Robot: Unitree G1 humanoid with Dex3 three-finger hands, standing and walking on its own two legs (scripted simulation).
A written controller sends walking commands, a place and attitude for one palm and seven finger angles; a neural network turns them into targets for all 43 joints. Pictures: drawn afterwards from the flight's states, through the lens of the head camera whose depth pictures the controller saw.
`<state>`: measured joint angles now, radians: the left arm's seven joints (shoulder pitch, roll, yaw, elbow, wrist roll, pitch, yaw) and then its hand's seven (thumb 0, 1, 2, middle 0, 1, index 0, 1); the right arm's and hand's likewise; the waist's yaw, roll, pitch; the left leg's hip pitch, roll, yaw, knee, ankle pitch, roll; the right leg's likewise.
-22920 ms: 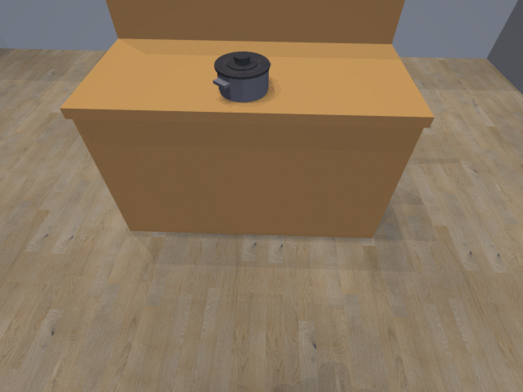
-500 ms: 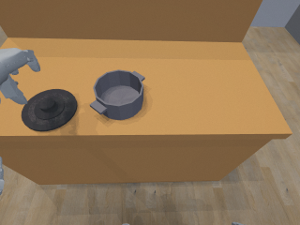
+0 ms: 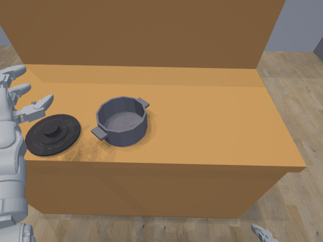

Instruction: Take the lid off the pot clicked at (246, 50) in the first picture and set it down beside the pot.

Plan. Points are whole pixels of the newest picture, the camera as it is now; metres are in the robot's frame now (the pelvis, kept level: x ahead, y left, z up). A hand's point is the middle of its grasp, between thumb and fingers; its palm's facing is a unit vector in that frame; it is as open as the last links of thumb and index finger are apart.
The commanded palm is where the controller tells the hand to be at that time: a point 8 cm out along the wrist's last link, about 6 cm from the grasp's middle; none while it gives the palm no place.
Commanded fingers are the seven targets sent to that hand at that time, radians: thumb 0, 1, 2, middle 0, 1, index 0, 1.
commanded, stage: draw the hand back to the body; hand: left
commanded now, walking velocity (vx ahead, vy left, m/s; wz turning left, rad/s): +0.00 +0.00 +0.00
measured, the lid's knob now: (50, 129) +0.45 +0.41 -0.04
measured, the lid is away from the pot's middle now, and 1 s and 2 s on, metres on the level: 0.24 0.24 0.24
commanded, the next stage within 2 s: step back with the hand held close in 1.26 s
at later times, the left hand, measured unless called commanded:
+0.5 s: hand (32, 135) +0.28 +0.28 +0.17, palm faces +0.50 -0.83 -0.26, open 7.7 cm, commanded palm +0.22 +0.30 +0.17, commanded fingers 0.00 0.90 0.90 -0.20 -0.30 -0.20 -0.30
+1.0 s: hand (22, 177) +0.19 +0.26 +0.16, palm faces +0.40 -0.85 -0.33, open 7.4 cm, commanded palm +0.13 +0.29 +0.17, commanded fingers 0.00 0.90 0.90 -0.20 -0.30 -0.20 -0.30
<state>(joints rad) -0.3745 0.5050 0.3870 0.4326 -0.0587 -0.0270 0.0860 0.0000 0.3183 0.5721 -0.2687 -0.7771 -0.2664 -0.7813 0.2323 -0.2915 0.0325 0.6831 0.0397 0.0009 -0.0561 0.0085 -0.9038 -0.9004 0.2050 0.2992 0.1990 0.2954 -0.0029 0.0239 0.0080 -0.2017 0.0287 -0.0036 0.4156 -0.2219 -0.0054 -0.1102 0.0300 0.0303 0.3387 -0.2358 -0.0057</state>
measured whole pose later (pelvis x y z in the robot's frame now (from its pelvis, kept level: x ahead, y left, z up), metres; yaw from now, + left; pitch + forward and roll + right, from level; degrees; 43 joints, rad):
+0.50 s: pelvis +0.00 -0.02 +0.00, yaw +1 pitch -3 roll +0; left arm -0.01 0.39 0.37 0.03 -0.10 -0.05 0.08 0.01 0.81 0.85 -0.22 -0.37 -0.22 -0.37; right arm 0.13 -0.25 0.03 0.67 0.03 -0.04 -0.06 0.01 -0.90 -0.90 0.20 0.30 0.20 0.30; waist 0.05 0.05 0.01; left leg -0.13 0.04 -0.02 0.39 -0.21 -0.03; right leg -0.05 0.04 0.01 0.35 -0.25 -0.03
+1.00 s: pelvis -0.01 +0.01 +0.00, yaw +0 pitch -5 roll -1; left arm 0.40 0.34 0.30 -0.38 -0.09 -0.10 0.08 0.01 0.89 0.90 -0.21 -0.30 -0.21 -0.30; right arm 0.15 -0.22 0.03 0.68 0.00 -0.09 -0.06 0.01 -0.90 -0.90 0.20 0.30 0.20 0.30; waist 0.06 0.04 0.03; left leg -0.10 0.01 0.00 0.39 -0.21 0.00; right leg -0.01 0.02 0.03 0.32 -0.23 0.00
